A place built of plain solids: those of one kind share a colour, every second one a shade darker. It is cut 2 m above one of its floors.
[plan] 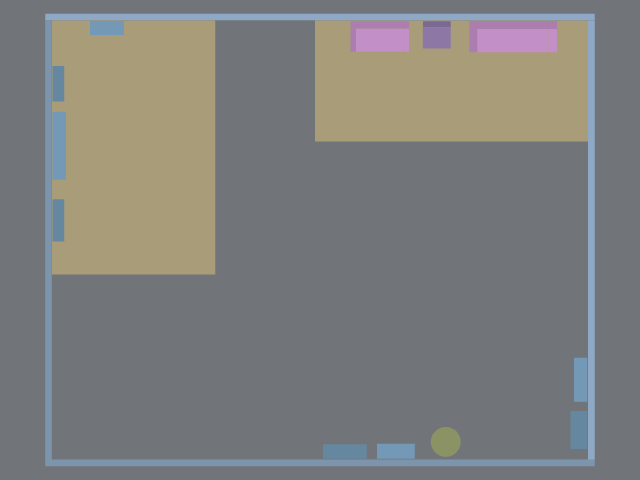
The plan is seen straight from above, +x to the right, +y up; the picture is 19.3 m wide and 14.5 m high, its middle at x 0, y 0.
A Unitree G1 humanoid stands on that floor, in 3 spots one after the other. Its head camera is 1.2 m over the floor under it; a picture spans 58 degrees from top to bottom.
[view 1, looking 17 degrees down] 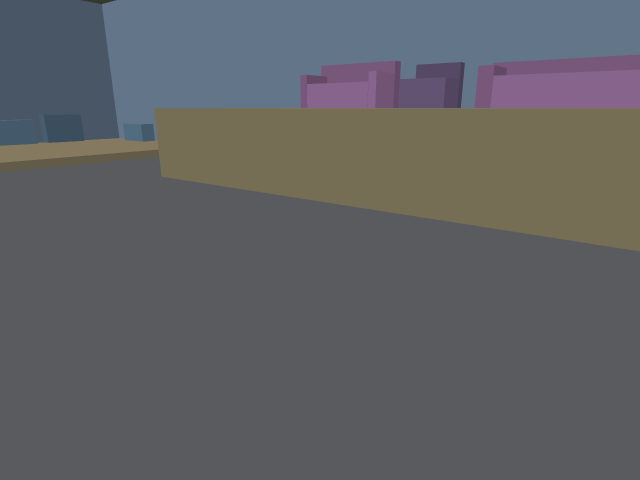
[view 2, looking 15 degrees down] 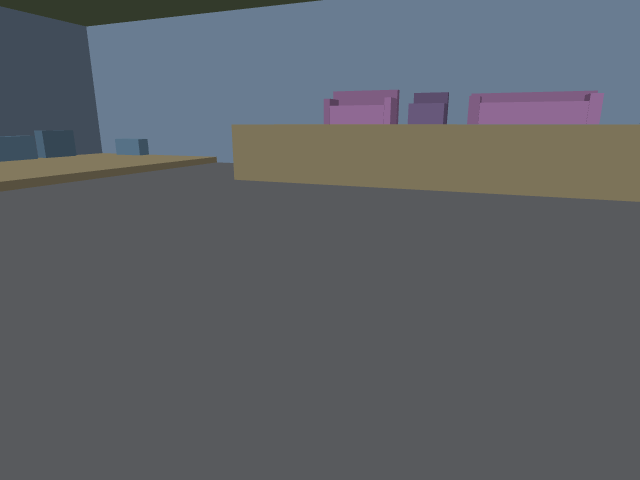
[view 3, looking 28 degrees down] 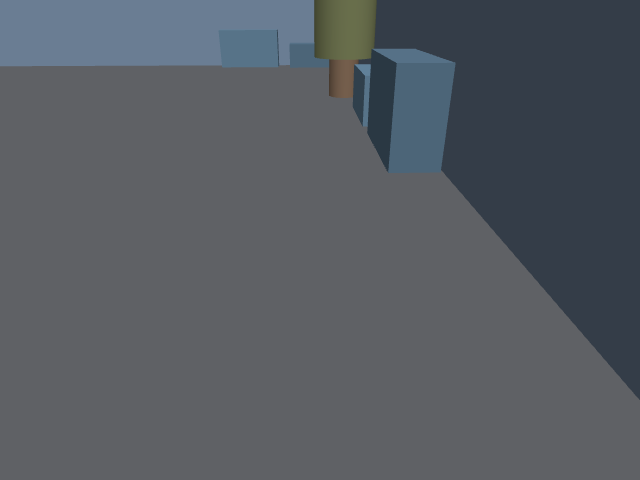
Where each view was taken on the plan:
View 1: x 6.88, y -1.57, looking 127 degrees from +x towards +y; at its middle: ground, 4.10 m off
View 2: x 5.24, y -5.27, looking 112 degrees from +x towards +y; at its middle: ground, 4.64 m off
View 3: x -3.33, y -5.48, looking -2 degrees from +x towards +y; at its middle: ground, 2.56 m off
